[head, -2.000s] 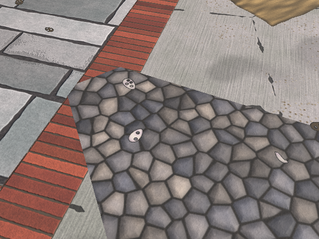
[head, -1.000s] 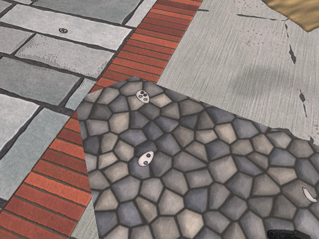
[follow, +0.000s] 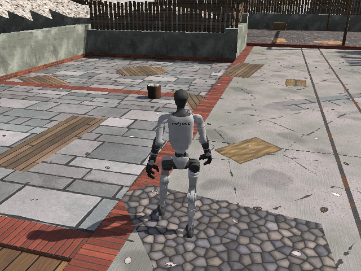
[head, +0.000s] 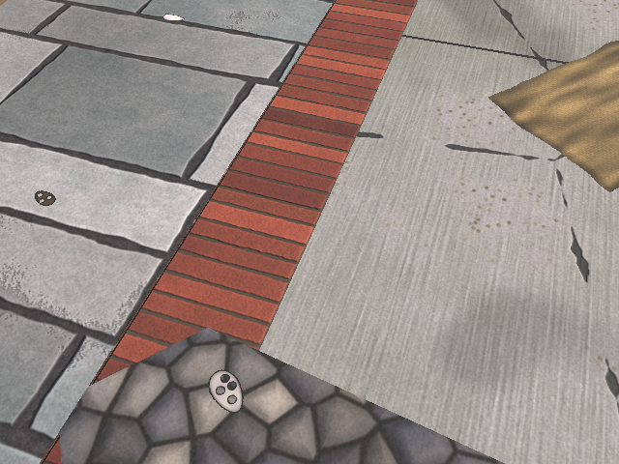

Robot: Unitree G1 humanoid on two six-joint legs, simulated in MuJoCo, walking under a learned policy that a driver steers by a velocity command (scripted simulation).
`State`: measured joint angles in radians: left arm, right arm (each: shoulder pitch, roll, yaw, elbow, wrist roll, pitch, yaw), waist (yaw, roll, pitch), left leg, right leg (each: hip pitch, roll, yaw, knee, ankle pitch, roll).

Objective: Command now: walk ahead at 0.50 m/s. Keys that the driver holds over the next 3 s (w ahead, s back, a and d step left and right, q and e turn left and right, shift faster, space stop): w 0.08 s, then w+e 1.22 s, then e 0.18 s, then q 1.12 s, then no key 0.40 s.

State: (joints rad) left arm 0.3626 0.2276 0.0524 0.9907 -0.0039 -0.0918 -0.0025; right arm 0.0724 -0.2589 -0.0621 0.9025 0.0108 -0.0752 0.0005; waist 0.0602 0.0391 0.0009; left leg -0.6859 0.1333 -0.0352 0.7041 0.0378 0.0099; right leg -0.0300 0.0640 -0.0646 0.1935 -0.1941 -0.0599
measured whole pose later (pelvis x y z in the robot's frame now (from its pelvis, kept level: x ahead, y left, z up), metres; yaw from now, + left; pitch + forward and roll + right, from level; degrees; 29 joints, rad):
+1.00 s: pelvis +0.54 -0.06 +0.00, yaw -27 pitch +2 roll +0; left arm 0.32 0.25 0.08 0.80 -0.01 -0.06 0.00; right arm 0.05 -0.29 -0.07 0.80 -0.01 -0.11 -0.01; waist 0.04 0.03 0.03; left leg -0.65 0.11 -0.08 0.88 -0.17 -0.04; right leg -0.19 0.11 0.06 0.34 -0.18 -0.10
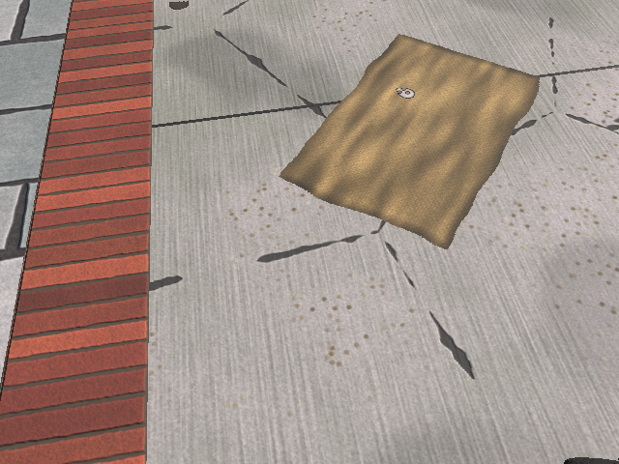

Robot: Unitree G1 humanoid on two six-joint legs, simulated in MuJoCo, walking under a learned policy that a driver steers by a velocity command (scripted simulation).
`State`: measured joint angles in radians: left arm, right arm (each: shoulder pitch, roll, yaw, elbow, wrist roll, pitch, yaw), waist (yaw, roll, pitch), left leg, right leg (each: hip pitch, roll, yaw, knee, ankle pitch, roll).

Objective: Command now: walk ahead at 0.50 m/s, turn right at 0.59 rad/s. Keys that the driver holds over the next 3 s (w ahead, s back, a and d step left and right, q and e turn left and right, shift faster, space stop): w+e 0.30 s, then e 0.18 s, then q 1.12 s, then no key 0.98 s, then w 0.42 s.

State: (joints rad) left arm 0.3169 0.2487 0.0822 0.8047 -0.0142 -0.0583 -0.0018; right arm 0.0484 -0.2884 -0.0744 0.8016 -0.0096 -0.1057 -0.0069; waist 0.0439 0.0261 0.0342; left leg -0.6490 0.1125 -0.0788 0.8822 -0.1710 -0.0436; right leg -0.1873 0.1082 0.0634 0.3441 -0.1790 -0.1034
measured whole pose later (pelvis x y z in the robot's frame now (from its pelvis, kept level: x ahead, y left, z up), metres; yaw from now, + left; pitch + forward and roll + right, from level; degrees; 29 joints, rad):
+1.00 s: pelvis +0.35 +0.01 -0.02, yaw -9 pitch +1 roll -2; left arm 0.09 0.27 0.07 0.74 0.01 0.01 0.04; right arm 0.19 -0.30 -0.07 0.81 0.01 0.06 -0.01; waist -0.02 0.01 0.03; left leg -0.40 0.06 0.05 0.78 -0.36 -0.03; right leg -0.33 -0.08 -0.16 0.50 -0.17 0.01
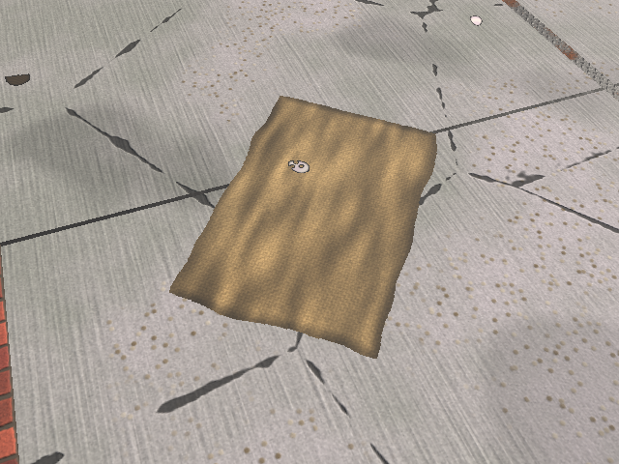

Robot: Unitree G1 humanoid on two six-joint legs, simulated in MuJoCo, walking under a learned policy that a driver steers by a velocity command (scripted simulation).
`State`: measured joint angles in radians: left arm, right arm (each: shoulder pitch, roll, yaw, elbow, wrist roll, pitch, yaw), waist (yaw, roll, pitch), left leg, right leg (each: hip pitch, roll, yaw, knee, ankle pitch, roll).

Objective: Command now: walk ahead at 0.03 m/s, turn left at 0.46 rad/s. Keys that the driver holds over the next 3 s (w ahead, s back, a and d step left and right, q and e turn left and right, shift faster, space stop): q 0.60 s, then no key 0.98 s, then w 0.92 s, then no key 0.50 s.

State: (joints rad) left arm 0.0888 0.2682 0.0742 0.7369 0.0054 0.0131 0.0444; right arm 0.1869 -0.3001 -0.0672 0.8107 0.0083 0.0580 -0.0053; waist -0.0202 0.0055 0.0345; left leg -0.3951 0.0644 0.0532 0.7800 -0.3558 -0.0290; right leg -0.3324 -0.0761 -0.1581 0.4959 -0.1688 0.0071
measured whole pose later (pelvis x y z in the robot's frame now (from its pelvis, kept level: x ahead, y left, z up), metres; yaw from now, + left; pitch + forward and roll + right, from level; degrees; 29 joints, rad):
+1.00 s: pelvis +0.01 +0.03 +0.00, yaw +27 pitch +0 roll +0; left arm 0.17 0.29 0.04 0.82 0.02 0.00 0.01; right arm 0.17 -0.25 -0.03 0.65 -0.02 0.04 0.00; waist 0.03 -0.04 0.04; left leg -0.23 -0.03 -0.02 0.51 -0.28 0.02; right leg -0.22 -0.07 0.01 0.51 -0.28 0.05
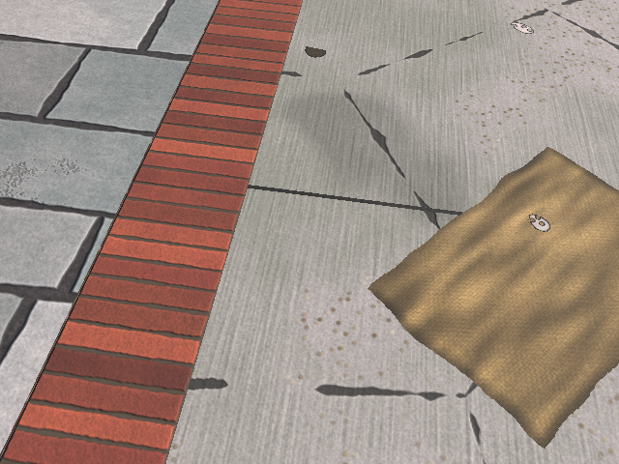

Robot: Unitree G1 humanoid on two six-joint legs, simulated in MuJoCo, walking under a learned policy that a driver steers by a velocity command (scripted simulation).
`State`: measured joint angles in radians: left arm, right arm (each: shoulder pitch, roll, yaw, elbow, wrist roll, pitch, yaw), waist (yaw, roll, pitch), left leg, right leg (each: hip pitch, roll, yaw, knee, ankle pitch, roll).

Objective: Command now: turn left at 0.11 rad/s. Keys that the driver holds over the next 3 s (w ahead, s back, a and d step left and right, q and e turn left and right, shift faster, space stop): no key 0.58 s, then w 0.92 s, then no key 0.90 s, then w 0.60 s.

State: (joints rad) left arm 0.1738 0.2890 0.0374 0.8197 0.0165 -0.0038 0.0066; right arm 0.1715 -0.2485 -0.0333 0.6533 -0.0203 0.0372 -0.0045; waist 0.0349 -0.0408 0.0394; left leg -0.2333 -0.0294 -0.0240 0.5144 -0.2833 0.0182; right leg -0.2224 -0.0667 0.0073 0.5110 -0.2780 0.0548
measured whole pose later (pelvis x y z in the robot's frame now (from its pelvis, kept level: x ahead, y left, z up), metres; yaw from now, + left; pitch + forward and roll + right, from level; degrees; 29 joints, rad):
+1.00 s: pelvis +0.09 -0.04 +0.01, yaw +0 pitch +1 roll +1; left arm 0.42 0.23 0.02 1.06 0.00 -0.10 -0.01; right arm 0.20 -0.29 -0.07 0.83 0.02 -0.07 0.00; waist 0.06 0.04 0.00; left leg -0.53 0.05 0.00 1.02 -0.24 0.03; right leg -0.04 0.01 -0.03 0.31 -0.28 -0.04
